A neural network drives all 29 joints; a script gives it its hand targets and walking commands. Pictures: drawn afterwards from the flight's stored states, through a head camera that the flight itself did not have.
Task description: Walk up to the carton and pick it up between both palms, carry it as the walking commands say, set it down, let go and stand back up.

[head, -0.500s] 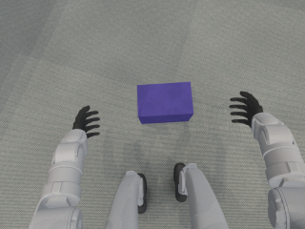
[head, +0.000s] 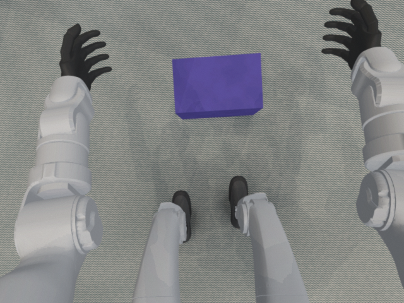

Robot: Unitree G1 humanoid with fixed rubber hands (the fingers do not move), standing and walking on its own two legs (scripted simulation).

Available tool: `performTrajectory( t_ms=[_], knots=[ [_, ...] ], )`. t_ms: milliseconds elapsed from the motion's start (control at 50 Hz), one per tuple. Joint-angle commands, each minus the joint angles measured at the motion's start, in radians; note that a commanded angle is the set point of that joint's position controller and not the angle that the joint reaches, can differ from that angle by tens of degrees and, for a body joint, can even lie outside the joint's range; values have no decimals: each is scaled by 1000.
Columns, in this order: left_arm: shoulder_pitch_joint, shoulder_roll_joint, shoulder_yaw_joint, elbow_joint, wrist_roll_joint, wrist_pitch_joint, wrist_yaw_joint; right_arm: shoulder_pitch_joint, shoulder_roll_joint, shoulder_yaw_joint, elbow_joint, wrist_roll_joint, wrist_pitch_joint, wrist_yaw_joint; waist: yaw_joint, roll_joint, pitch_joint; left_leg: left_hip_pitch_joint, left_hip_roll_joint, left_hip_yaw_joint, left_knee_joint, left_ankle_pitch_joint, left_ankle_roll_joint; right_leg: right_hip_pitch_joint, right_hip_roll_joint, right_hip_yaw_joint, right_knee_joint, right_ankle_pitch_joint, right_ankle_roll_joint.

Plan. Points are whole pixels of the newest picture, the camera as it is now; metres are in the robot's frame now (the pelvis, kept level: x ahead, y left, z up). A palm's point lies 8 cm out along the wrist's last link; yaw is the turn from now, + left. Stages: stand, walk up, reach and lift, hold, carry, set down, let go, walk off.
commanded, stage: reach and lift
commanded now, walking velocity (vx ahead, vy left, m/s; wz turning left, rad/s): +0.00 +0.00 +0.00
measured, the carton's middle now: (216, 90) +0.56 -0.04 -0.57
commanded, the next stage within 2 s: none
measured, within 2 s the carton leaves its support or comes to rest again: neither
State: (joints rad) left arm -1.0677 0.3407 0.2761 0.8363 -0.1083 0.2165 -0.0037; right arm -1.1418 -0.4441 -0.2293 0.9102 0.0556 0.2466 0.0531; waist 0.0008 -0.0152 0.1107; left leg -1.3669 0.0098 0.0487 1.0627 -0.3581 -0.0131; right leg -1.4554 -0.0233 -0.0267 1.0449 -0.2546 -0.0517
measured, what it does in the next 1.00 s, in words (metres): lowers itself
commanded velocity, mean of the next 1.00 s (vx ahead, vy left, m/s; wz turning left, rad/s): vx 0.00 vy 0.00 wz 0.00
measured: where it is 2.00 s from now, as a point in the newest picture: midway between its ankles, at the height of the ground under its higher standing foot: (210, 218)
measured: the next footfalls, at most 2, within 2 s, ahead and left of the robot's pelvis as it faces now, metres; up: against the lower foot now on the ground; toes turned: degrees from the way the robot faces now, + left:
none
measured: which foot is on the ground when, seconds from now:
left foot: down 0.00-1.00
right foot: down 0.00-1.00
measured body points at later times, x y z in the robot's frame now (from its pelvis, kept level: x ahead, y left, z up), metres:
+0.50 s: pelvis +0.00 +0.02 -0.04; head +0.34 +0.00 +0.25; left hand +0.55 +0.22 -0.17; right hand +0.54 -0.26 -0.16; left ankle +0.05 +0.13 -0.63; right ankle +0.10 -0.09 -0.63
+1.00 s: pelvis -0.05 +0.01 -0.18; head +0.33 -0.01 +0.04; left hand +0.55 +0.20 -0.32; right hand +0.55 -0.25 -0.32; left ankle +0.05 +0.13 -0.63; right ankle +0.10 -0.09 -0.63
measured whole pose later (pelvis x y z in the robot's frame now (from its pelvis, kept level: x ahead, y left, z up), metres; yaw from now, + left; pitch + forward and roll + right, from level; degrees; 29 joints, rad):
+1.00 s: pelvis -0.05 +0.01 -0.18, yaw +2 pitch +33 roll +3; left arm -1.55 0.44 0.19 0.87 -0.24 0.31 0.12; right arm -1.63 -0.61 -0.15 0.99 0.17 0.27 0.02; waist -0.02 0.03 0.51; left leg -1.86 -0.01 0.04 1.84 -0.56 0.00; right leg -1.95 -0.07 -0.02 1.80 -0.43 -0.06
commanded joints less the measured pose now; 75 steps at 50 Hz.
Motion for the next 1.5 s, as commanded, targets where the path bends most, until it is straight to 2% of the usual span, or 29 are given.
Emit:
performTrajectory(
  t_ms=[0,200,260,380,440,520,620,640,660,720,740,760,780,800,840,900,980,1060,1080,1100,1120,1140,1200,1300,1340,1360,1400,1420,1480],
  knots=[
    [-327,183,51,-106,-13,-43,4,-350,-186,-42,-110,16,-45,21,35,-57,-1209,101,-79,10,-48,267,19,932,34,113,35,469,35],
    [-363,133,48,-120,7,-15,17,-365,-254,-125,-52,-36,-56,71,-11,-26,-1302,267,-74,-13,-30,418,3,802,49,61,45,525,24],
    [-370,97,50,-118,28,-5,12,-365,-255,-155,-37,-53,-68,93,-28,-7,-1225,314,-70,-28,-9,425,1,667,55,40,43,446,19],
    [-372,73,100,-50,119,-11,14,-377,-209,-172,26,-66,-87,128,12,18,-944,148,-63,-44,78,293,-5,356,63,41,113,261,30],
    [-416,92,111,-37,107,-19,19,-429,-218,-162,15,-67,-97,121,13,-28,-986,23,-72,-47,152,270,-4,368,63,53,198,295,34],
    [-442,125,79,-71,77,-15,37,-450,-258,-141,5,-49,-87,108,1,-22,-1157,18,-80,-32,254,286,-8,373,68,44,315,347,39],
    [-541,173,18,-232,-1,4,71,-566,-337,-92,-129,5,-69,72,-11,-31,-1490,71,-95,-7,372,294,-11,476,72,28,443,388,38],
    [-551,185,14,-213,-16,16,76,-597,-357,-82,-139,12,-61,62,-11,-35,-1514,65,-96,0,395,259,-9,470,69,19,459,343,40],
    [-594,203,-4,-297,-41,31,86,-631,-379,-78,-207,25,-50,52,-23,-42,-1629,130,-99,-4,404,257,-6,521,70,6,473,325,40],
    [-638,239,-34,-219,-87,89,101,-668,-416,-58,-123,50,2,28,-54,-3,-1627,160,-95,2,454,128,-8,491,59,-15,505,142,33],
    [-629,233,-41,-165,-102,100,103,-676,-405,-32,-82,68,13,26,-34,-14,-1580,136,-91,-1,473,102,-6,470,53,-12,527,112,31],
    [-667,250,-40,-222,-111,105,109,-710,-411,-28,-143,68,16,20,-48,-22,-1641,162,-92,0,495,122,-7,521,53,-11,538,145,32],
    [-702,262,-48,-176,-129,107,111,-742,-411,-1,-103,84,20,14,-39,-33,-1602,115,-88,3,520,99,-7,529,46,-3,565,142,26],
    [-733,266,-41,-270,-140,90,119,-779,-398,13,-212,91,5,4,-32,-53,-1672,99,-94,15,551,171,-4,602,46,16,597,270,30],
    [-812,335,-39,-354,-139,65,136,-850,-409,36,-304,128,-7,-24,-6,-55,-1765,50,-99,27,598,171,0,694,41,32,672,346,32],
    [-787,310,-47,-88,-128,65,135,-829,-345,70,-54,125,8,-45,15,-42,-1428,-183,-91,38,620,-19,6,538,20,50,700,183,26],
    [-701,230,-61,171,-98,48,95,-722,-254,92,223,64,-6,-32,-18,-36,-976,-424,-72,35,645,-181,9,295,-1,74,702,8,17],
    [-688,231,-41,160,-75,-22,71,-727,-228,73,146,31,-68,-44,-25,-59,-962,-576,-71,46,725,-122,0,336,0,104,765,170,20],
    [-688,227,-57,250,-76,-32,68,-723,-239,67,226,28,-78,-50,-35,-47,-850,-629,-62,36,742,-168,5,244,-5,101,777,111,22],
    [-696,231,-42,250,-57,-42,64,-724,-230,63,224,37,-83,-52,-14,-17,-816,-635,-61,38,755,-175,6,189,-9,114,777,75,20],
    [-734,252,-28,186,-48,-50,68,-755,-236,67,159,39,-89,-54,-7,-30,-876,-606,-62,36,764,-159,9,198,-5,112,783,76,21],
    [-739,263,-47,222,-61,-56,70,-772,-239,80,176,58,-92,-57,-10,-41,-851,-614,-52,27,780,-163,11,181,-4,112,801,72,21],
    [-840,301,-83,107,-106,-74,93,-850,-270,112,90,93,-105,-76,-17,-74,-1047,-514,-53,35,833,-118,16,270,1,97,854,91,24],
    [-850,275,-162,138,-167,-73,118,-881,-314,145,146,165,-114,-85,-14,3,-1128,-348,-41,20,913,-60,8,177,-11,71,937,56,20],
    [-843,261,-187,88,-194,-76,127,-887,-325,154,94,182,-124,-87,-33,-8,-1236,-262,-46,8,951,41,3,229,-5,56,980,160,19],
    [-847,270,-190,-13,-208,-82,138,-890,-343,150,10,185,-135,-91,-41,-17,-1343,-185,-56,5,967,135,-1,290,-1,49,1002,261,23],
    [-841,295,-185,24,-209,-88,150,-878,-367,136,85,190,-144,-99,-23,-14,-1238,-237,-53,0,985,120,-2,205,-9,44,1036,234,20],
    [-804,276,-191,123,-204,-87,149,-832,-354,129,190,184,-146,-94,-32,-4,-1073,-296,-47,-15,992,90,5,79,-17,44,1044,175,18],
    [-749,235,-177,199,-164,-82,140,-770,-325,131,269,167,-150,-75,-37,-1,-862,-358,-41,-39,994,51,3,-63,-29,55,1038,100,25]
  ],
)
